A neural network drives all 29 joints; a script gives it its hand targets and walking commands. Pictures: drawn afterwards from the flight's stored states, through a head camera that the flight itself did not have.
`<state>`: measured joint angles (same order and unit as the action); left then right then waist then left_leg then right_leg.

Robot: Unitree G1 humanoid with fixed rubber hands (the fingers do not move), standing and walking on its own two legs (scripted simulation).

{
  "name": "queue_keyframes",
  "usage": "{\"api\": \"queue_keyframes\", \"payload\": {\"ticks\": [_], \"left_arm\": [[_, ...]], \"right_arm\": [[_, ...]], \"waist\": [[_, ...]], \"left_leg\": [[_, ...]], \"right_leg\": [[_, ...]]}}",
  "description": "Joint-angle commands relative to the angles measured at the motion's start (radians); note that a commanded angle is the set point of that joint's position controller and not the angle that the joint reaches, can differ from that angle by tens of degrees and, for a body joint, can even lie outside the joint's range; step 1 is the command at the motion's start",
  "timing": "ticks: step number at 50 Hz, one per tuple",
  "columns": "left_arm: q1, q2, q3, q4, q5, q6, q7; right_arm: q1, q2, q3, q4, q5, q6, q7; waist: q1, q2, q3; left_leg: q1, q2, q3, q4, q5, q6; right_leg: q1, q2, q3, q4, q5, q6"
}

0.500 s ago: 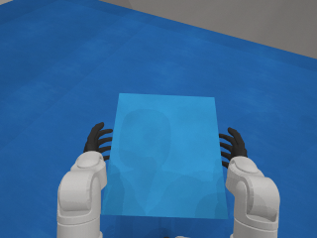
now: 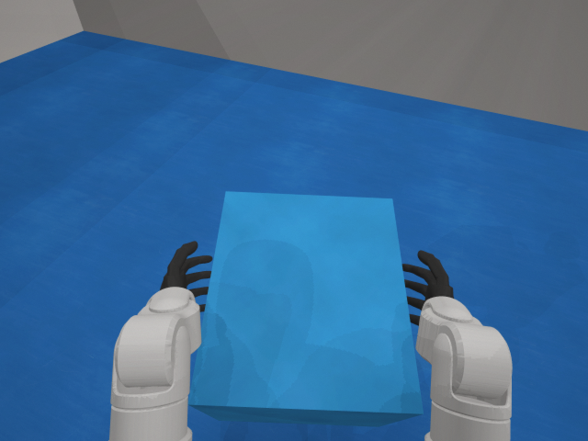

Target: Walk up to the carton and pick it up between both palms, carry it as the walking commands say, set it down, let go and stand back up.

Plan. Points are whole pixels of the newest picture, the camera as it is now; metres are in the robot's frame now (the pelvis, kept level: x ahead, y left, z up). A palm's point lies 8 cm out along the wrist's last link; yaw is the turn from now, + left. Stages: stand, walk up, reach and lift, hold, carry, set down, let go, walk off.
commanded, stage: carry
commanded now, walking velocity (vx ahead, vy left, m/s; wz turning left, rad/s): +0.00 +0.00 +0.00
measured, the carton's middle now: (303, 311) +0.29 -0.01 +0.02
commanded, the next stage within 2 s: none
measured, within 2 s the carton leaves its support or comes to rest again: neither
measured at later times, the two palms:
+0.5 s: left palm (156, 308) +0.25 +0.17 +0.09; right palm (413, 308) +0.25 -0.14 +0.10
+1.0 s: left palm (144, 305) +0.26 +0.20 +0.07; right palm (387, 302) +0.27 -0.11 +0.08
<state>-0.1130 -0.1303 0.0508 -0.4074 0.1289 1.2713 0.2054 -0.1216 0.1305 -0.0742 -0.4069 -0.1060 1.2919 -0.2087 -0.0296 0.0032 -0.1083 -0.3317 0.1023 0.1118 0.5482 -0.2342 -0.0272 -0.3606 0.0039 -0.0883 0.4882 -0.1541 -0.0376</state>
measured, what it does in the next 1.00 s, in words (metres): stands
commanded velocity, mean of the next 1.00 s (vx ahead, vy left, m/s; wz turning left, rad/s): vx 0.00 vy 0.00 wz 0.00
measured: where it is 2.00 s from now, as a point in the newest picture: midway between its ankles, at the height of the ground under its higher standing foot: outside the picture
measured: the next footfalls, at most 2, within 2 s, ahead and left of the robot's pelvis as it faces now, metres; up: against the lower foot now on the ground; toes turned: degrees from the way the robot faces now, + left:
none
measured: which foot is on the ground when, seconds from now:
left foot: down 0.00-1.00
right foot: down 0.00-1.00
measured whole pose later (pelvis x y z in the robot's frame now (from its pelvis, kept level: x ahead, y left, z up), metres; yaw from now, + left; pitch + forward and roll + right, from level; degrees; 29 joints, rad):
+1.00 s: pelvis +0.00 +0.04 +0.00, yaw +0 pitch +1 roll +0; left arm -0.12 -0.13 0.07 -0.28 0.16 1.12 0.17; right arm -0.14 0.13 -0.08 -0.25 -0.16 1.12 -0.16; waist 0.00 -0.02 -0.07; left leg -0.33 0.04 0.13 0.58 -0.27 0.03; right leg -0.37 -0.06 -0.06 0.53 -0.18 0.02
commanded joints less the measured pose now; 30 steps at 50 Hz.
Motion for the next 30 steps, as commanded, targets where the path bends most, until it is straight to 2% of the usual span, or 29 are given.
{"api": "queue_keyframes", "payload": {"ticks": [1, 8, 21, 30], "left_arm": [[-0.414, -0.956, -0.573, -0.093, -0.361, -0.034, -0.237], [-0.422, -0.957, -0.581, -0.098, -0.372, -0.039, -0.239], [-0.418, -0.960, -0.607, -0.120, -0.385, -0.047, -0.242], [-0.427, -0.961, -0.599, -0.071, -0.366, -0.085, -0.256]], "right_arm": [[-0.481, 0.937, 0.631, -0.120, 0.410, -0.036, 0.271], [-0.466, 0.938, 0.620, -0.111, 0.395, -0.044, 0.264], [-0.450, 0.942, 0.624, -0.118, 0.389, -0.060, 0.261], [-0.454, 0.938, 0.598, -0.065, 0.363, -0.102, 0.274]], "waist": [[0.017, -0.034, -0.185], [0.014, -0.035, -0.189], [0.019, -0.004, -0.210], [0.024, 0.006, -0.215]], "left_leg": [[0.034, 0.048, -0.077, -0.085, -0.124, 0.030], [0.042, 0.043, -0.080, -0.087, -0.119, 0.037], [0.026, 0.055, -0.103, -0.101, -0.071, 0.049], [0.035, 0.052, -0.107, -0.106, -0.044, 0.061]], "right_leg": [[0.059, -0.158, 0.177, -0.175, -0.186, -0.018], [0.040, -0.158, 0.178, -0.174, -0.185, -0.010], [0.080, -0.136, 0.132, -0.075, -0.022, -0.003], [0.085, -0.129, 0.114, -0.042, 0.019, -0.001]]}}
